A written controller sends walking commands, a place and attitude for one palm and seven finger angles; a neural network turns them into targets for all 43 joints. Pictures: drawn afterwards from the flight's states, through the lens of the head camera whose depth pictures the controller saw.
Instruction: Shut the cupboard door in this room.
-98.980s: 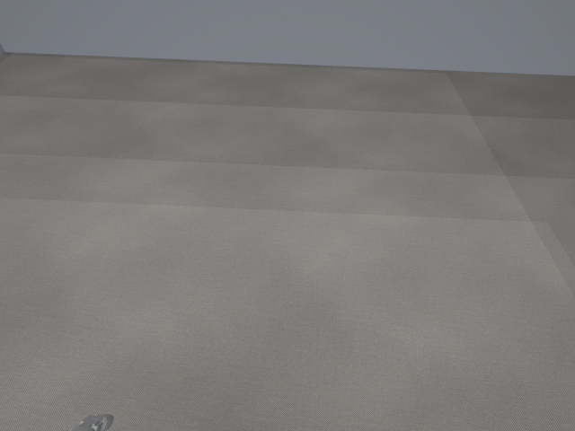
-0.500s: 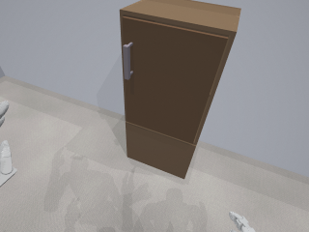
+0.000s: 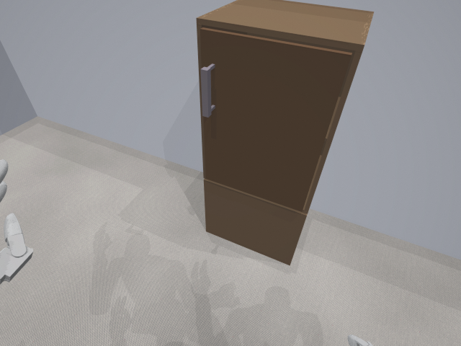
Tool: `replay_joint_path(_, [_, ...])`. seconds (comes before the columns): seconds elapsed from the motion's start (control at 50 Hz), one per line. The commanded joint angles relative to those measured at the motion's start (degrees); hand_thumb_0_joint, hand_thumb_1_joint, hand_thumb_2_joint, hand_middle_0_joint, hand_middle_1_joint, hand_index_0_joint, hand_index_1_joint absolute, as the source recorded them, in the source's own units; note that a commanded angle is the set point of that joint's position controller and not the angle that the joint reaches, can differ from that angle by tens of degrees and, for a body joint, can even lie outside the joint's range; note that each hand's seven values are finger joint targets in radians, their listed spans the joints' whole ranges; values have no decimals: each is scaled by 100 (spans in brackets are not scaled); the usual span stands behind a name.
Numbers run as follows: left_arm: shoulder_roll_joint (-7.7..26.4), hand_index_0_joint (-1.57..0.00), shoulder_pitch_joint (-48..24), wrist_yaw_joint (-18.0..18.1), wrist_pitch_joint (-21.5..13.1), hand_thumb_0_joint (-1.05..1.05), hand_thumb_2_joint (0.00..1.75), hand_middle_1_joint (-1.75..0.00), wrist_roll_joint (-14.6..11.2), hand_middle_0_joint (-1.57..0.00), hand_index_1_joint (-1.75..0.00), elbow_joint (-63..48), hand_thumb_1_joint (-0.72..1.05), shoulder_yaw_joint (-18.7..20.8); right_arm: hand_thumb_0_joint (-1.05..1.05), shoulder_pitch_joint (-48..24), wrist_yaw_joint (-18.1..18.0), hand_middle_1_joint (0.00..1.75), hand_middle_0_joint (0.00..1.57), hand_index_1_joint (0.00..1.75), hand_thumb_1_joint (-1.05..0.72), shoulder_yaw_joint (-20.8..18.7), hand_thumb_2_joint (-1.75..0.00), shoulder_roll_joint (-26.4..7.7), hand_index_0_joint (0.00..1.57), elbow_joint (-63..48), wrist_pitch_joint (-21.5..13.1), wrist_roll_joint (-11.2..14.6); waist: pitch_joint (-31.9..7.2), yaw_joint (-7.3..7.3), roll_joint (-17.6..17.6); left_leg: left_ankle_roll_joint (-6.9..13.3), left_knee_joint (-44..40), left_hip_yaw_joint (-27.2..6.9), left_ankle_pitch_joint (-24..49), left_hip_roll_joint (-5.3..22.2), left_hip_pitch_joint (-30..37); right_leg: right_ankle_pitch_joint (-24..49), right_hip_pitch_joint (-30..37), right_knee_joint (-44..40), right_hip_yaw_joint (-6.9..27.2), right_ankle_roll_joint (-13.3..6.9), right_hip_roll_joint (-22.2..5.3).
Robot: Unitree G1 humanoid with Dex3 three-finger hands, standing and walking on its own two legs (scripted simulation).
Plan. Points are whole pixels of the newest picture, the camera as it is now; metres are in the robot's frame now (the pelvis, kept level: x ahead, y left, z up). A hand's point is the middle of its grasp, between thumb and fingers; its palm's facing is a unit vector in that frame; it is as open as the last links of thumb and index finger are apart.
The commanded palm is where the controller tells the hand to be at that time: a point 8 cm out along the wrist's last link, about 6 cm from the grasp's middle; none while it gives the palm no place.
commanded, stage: stop stepping back and stand still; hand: left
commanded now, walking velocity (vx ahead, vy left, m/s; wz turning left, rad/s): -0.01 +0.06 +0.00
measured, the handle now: (209, 90) +0.83 +0.14 +0.08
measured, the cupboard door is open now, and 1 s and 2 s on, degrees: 0 0 0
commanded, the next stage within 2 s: let the arm hang, fingers relaxed in 0.28 s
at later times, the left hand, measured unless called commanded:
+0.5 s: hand (73, 293) +0.20 +0.29 +0.00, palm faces +0.18 -0.87 -0.46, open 7.4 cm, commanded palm none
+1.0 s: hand out of the picture -0.13 +0.19 -0.16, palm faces +0.05 -0.98 -0.18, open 7.3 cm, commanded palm none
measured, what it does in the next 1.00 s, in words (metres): stands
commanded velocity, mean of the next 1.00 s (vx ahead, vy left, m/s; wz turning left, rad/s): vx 0.00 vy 0.00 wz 0.00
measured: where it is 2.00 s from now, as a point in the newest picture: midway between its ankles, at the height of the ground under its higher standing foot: outside the picture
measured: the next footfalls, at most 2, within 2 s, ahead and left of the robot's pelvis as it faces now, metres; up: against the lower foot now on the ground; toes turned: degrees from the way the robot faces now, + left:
none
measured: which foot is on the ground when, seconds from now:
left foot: down 0.00-1.00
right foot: down 0.00-1.00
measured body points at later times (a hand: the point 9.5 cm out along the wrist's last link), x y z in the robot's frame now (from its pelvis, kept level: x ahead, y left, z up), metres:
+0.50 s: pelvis +0.00 +0.03 -0.01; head -0.01 +0.01 +0.44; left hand +0.19 +0.33 +0.03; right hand +0.17 -0.21 -0.11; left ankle +0.06 +0.12 -0.73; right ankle -0.05 -0.11 -0.73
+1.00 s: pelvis -0.01 +0.03 +0.01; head +0.00 +0.04 +0.46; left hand -0.13 +0.24 -0.15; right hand -0.05 -0.19 -0.15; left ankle +0.06 +0.12 -0.73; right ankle -0.05 -0.11 -0.73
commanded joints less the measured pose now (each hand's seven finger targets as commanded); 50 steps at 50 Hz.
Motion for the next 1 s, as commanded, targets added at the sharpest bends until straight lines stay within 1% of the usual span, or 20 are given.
replay_joint_path(0.0, [1087, -20, -1665, 90, -249, 0, 90, -30, 55, -20, -30, -957, 90, 376, 0, -963, -176, 30, 20, 30, -90, -263, -90, -721, 20, -932, -387, 15, 686, -235, -410, 111, -1247, 148, 698, 119, 923, 848, -922, -654, 891, -432, -1212])
replay_joint_path(0.04, [1037, -20, -1533, 45, -312, 0, 90, -30, 47, -20, -30, -1328, 90, 359, 0, -1021, -195, 30, 20, 30, -90, -312, -90, -778, 20, -1048, -427, 54, 435, -184, 247, 242, -1543, -244, 1542, 411, 1524, 1227, -958, -143, 457, -34, -654])
replay_joint_path(0.06, [1070, -20, -1408, 27, -347, 0, 90, -30, 17, -20, -30, -1436, 90, 423, 0, -1032, -189, 30, 20, 30, -90, -321, -90, -810, 20, -1133, -442, 99, 313, -155, 272, 278, -1613, -465, 1852, 577, 1593, 1203, -877, 21, 337, 89, -429])
replay_joint_path(0.08, [1153, -20, -1189, -1, -342, 0, 90, -30, 8, -20, -30, -1489, 90, 585, 0, -998, -182, 30, 20, 30, -90, -249, -90, -734, 20, -1112, -429, 76, 282, -180, 828, 361, -1956, -785, 1790, 692, 1385, 961, -778, 320, 45, 181, -237])
replay_joint_path(0.1, [1268, -20, -1173, -25, -379, 0, 90, -30, -7, -20, -30, -1684, 90, 754, 0, -1020, -183, 30, 20, 30, -90, -247, -90, -723, 20, -1154, -459, 54, 225, -131, 1047, 425, -2241, -1127, 1676, 844, 1233, 670, -633, 489, -94, 234, -128])
replay_joint_path(0.14, [1176, -20, -1047, -23, -461, 0, 90, -30, -11, -20, -30, -1778, 90, 750, 0, -1055, -158, 30, 20, 30, -90, -221, -90, -677, 20, -1165, -519, 31, 206, -124, 900, 446, -2385, -1178, 1381, 1034, 1029, 372, -435, 248, -36, 215, -128])
replay_joint_path(0.18, [1061, -20, -646, -21, -450, 0, 90, -30, -34, -20, -30, -1544, 90, 798, 0, -988, -129, 30, 20, 30, -90, -213, -90, -658, 20, -1184, -531, 51, 148, -116, 734, 298, -2363, -792, 794, 852, 781, 586, -134, -194, 20, 174, -159])
replay_joint_path(0.24, [970, -20, -188, -42, -421, 0, 90, -30, -101, -20, -30, -1327, 90, 816, 0, -896, -80, 30, 20, 30, -90, -226, -90, -654, 20, -1220, -477, 77, -247, -152, 515, 107, -1916, -316, 1448, 544, 950, 1342, 82, -370, 199, 85, -285])
replay_joint_path(0.34, [980, -20, -121, -72, -274, 0, 90, -30, -162, -20, -30, -1152, 90, 754, 0, -930, -97, 30, 20, 30, -90, -184, -90, -642, 20, -1262, -353, 93, -292, -164, 346, 78, -1835, -188, 1811, 545, 1130, 1614, -67, -489, 237, 121, -320])
replay_joint_path(0.36, [17, -20, -458, -860, 601, 0, 90, -30, 377, -20, -30, 2977, 90, -1752, 0, -1436, 373, 30, 20, 30, -90, -427, -90, -1695, 20, -143, -691, 62, 151, -252, 431, 99, -900, -217, 3231, 598, 781, 2580, -706, 238, -18, 46, -786])
replay_joint_path(0.38, [-63, -20, -559, -916, 1076, 0, 90, -30, 334, -20, -30, 3177, 90, -1639, 0, -986, 381, 30, 20, 30, -90, -480, -90, -1417, 20, -27, -348, 27, -232, -222, 430, 24, -954, -91, 3184, 634, 1215, 2066, -795, 160, 242, 22, -746])
replay_joint_path(0.4, [-208, -20, -701, -939, 1139, 0, 90, -30, 369, -20, -30, 3405, 90, -1760, 0, -824, 354, 30, 20, 30, -90, -442, -90, -1329, 20, 43, -246, -40, -291, -184, 119, 89, -927, -185, 3225, 713, 1195, 1701, -811, 284, 122, 41, -641])
replay_joint_path(0.44, [-77, -20, -958, -960, 1146, 0, 90, -30, 345, -20, -30, 4027, 90, -1797, 0, -938, 328, 30, 20, 30, -90, -289, -90, -1311, 20, 56, -33, -57, -120, -104, -507, 284, -1269, -543, 2576, 781, 743, 1034, -524, 133, 87, 55, -549])
replay_joint_path(0.48, [44, -20, -1293, -967, 1113, 0, 90, -30, 350, -20, -30, 4825, 90, -1846, 0, -1043, 337, 30, 20, 30, -90, -244, -90, -1281, 20, 235, 101, -108, 191, -143, -1302, 218, -1230, -525, 1971, 568, 800, 940, -712, -265, 391, -70, -744])
replay_joint_path(0.5, [44, -20, -1409, -954, 1129, 0, 90, -30, 340, -20, -30, 5219, 90, -1894, 0, -957, 352, 30, 20, 30, -90, -218, -90, -1177, 20, 314, 184, -119, 322, -206, -1390, 167, -1237, -455, 1811, 470, 922, 851, -869, -396, 478, -139, -856])
replay_joint_path(0.56, [-107, -20, -1622, -891, 1226, 0, 90, -30, 291, -20, -30, 6301, 90, -2055, 0, -814, 354, 30, 20, 30, -90, -139, -90, -947, 20, 721, 401, -174, 652, -281, -561, 97, -1574, -418, 1311, 367, 1149, 27, -1112, -656, 525, -146, -835])
replay_joint_path(0.6, [-125, -20, -1486, -878, 1240, 0, 90, -30, 278, -20, -30, 6917, 90, -2083, 0, -731, 327, 30, 20, 30, -90, -117, -90, -964, 20, 984, 421, -149, 700, -205, 195, 119, -1988, -581, 1058, 454, 1017, -6, -750, -627, 424, -56, -664])
replay_joint_path(0.68, [-490, -20, -985, -865, 1251, 0, 90, -30, 257, -20, -30, 7975, 90, -2087, 0, -486, 218, 30, 20, 30, -90, -115, -90, -682, 20, 1482, 444, -139, 750, -122, 1073, 118, -2528, -665, -15, 423, 801, 84, -302, -736, 345, -104, -573])
replay_joint_path(0.8, [-756, -20, -586, -847, 1180, 0, 90, -30, 247, -20, -30, 8770, 90, -2173, 0, 65, 124, 30, 20, 30, -90, -169, -90, -546, 20, 1962, 452, -66, 712, -172, 224, 151, -2436, -580, 398, 475, 1320, 268, -360, -1066, 297, -102, -609])
replay_joint_path(0.98, [-1098, -20, -244, -764, 1218, 0, 90, -30, 266, -20, -30, 9172, 90, -2215, 0, 416, 100, 30, 20, 30, -90, -202, -90, -259, 20, 2316, 525, -83, 1202, -196, -128, 160, -2650, -610, -126, 486, 1130, -217, -721, -1043, 226, -53, -548])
